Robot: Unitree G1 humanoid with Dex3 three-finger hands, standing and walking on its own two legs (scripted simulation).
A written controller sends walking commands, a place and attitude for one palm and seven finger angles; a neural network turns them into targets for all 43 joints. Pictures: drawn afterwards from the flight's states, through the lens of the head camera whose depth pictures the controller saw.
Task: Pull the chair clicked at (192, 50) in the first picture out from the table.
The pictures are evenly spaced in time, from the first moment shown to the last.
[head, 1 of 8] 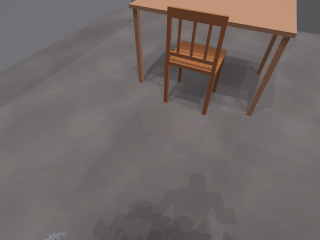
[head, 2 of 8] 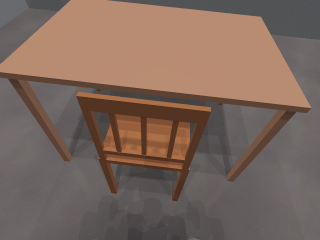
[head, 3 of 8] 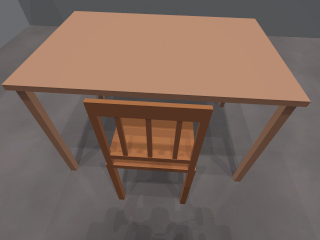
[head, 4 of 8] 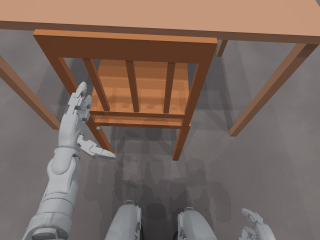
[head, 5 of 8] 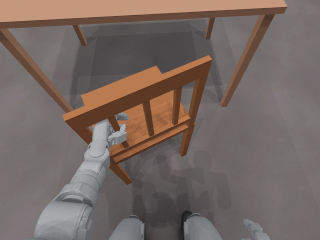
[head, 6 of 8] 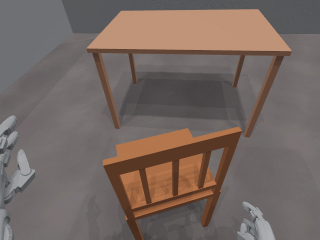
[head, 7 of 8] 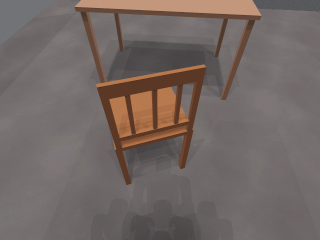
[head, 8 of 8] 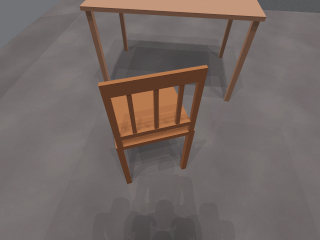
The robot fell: no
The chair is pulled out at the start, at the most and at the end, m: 0.00 0.64 0.64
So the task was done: yes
